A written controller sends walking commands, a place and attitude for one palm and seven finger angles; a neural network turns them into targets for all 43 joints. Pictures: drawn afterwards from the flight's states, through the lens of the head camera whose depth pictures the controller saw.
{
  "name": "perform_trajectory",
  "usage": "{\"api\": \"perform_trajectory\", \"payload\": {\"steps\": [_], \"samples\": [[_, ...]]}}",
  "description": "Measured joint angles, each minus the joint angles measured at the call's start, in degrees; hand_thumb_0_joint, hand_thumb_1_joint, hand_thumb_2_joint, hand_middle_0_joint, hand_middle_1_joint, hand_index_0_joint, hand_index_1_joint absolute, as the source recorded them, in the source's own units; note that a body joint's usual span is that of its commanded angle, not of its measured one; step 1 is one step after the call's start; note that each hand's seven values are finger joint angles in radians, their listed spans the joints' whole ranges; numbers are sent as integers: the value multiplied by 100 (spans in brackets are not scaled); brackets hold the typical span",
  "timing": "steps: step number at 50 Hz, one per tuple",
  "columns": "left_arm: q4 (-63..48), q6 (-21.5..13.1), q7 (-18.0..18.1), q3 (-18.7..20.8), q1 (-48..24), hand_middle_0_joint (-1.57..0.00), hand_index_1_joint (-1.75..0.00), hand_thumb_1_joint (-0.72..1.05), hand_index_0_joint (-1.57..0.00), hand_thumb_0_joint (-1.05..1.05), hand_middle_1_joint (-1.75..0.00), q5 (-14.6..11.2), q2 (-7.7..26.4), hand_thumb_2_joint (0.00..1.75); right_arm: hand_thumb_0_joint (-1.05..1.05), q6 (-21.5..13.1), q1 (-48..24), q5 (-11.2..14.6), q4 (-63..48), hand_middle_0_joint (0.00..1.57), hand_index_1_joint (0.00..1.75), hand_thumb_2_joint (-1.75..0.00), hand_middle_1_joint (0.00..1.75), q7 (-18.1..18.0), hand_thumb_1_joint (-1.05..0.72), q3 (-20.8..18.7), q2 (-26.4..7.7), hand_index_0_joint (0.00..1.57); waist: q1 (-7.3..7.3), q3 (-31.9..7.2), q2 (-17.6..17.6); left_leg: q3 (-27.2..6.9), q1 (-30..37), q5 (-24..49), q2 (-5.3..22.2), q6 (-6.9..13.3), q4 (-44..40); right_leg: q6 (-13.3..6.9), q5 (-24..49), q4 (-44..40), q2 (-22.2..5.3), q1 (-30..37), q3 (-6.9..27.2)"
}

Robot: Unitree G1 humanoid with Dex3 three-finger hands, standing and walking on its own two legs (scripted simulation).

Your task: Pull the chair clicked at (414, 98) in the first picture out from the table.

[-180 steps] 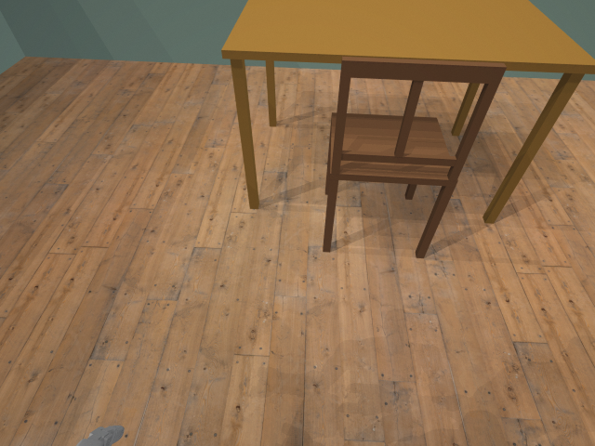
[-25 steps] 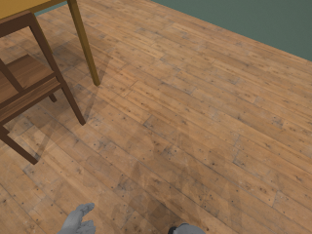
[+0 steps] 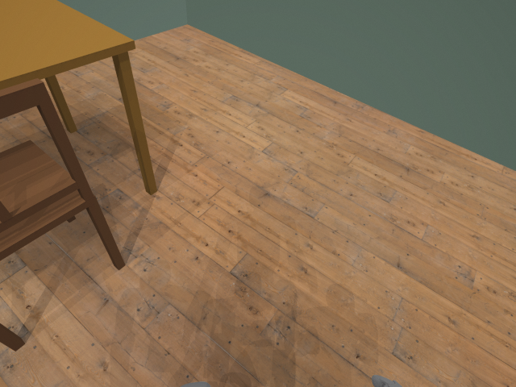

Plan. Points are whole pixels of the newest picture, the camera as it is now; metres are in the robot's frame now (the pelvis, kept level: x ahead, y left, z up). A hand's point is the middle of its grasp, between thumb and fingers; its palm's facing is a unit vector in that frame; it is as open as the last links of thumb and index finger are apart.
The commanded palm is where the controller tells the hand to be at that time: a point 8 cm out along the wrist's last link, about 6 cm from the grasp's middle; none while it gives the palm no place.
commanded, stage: walk to a spot facing it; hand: left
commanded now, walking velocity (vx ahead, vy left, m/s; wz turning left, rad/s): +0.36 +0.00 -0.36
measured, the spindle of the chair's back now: out of the picture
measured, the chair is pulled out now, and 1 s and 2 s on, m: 0.00 0.00 0.00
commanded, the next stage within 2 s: turn to face it in 0.42 s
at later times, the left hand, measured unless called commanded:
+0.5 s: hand (199, 291) +0.32 +0.14 -0.16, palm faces -0.25 -0.96 -0.16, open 7.3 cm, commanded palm none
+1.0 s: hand (221, 243) +0.45 +0.12 -0.17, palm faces -0.05 -0.99 -0.15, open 7.3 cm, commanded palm none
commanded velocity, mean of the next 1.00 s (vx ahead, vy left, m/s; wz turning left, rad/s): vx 0.13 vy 0.00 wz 0.03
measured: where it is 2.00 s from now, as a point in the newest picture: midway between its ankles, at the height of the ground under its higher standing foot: (273, 379)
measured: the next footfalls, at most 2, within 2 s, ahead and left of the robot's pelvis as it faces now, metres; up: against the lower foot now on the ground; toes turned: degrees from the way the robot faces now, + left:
right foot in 0.58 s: +0.34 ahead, -0.16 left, +0.00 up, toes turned -25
left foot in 1.00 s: +0.43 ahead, +0.06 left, +0.00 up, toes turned +4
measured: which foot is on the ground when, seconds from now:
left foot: down 0.00-0.56, up 0.58-0.98, down 1.00-1.00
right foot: up 0.00-0.56, down 0.58-1.00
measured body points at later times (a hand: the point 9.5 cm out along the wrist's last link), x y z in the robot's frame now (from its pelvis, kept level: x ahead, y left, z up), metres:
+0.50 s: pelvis +0.19 -0.01 +0.01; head +0.23 -0.01 +0.46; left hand +0.34 +0.20 -0.14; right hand +0.04 -0.18 -0.13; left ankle +0.08 +0.09 -0.72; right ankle +0.29 -0.16 -0.68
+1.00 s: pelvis +0.33 -0.04 +0.00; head +0.36 -0.01 +0.45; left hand +0.46 +0.17 -0.15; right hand +0.36 -0.29 -0.13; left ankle +0.39 +0.06 -0.72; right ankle +0.30 -0.15 -0.72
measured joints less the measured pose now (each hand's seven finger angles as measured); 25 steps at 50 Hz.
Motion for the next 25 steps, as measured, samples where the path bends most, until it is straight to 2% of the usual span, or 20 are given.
{"api": "perform_trajectory", "payload": {"steps": [2,3,5,7,13,18,22,25], "samples": [[85,77,-23,-9,-14,-20,-30,92,-20,0,-30,10,-36,90,1,-29,80,12,0,20,30,-90,30,-52,-91,34,36,20,-38,67,-18,149,265,-154,-8,122,-41,-74,74,1592,-15,-694,34],[105,101,-43,4,-42,-20,-30,92,-20,0,-30,23,-49,90,0,-27,164,22,29,20,30,-90,30,-82,-91,39,62,20,-65,73,-21,207,435,-148,-24,135,-192,-82,278,2130,-61,-1017,-3],[65,139,-78,37,-133,-20,-30,91,-20,0,-30,59,-61,90,0,-17,374,41,148,20,30,-90,30,-130,-91,45,124,20,-89,75,-38,306,783,-102,-67,128,-580,-58,706,2671,-192,-1576,-71],[-40,163,-94,69,-221,-20,-30,91,-20,0,-30,80,-91,90,0,-31,583,94,278,21,30,-90,30,-232,-93,-60,104,21,-94,52,-47,414,1083,-52,-110,127,-953,-6,1086,2785,-318,-2041,-77],[-282,280,-152,176,-523,-20,-30,91,-20,0,-30,110,-175,90,0,-6,1178,126,677,20,30,-90,30,-263,-94,-80,50,20,-109,-16,-50,759,1777,-121,-204,98,-1663,197,1978,2535,-606,-2918,-56],[-349,369,-189,211,-834,-20,-30,92,-19,0,-30,117,-176,90,1,-6,1550,117,825,20,30,-90,30,-266,-92,-46,164,20,-270,49,4,1059,2251,-392,-169,-24,-1870,291,2138,1703,-731,-3014,-309],[-439,390,-209,195,-1193,-20,-30,92,-19,0,-30,102,-140,90,1,9,1764,67,878,20,30,-90,30,-257,-91,-12,262,20,-465,209,92,1304,2570,-713,-66,-200,-1834,224,1950,757,-672,-2806,-596],[-575,346,-216,171,-1501,-20,-30,92,-19,0,-30,85,-137,90,1,68,1868,39,922,20,30,-90,30,-245,-91,-13,292,20,-585,362,205,1500,2747,-1051,75,-380,-1633,63,1707,132,-507,-2568,-781]]}}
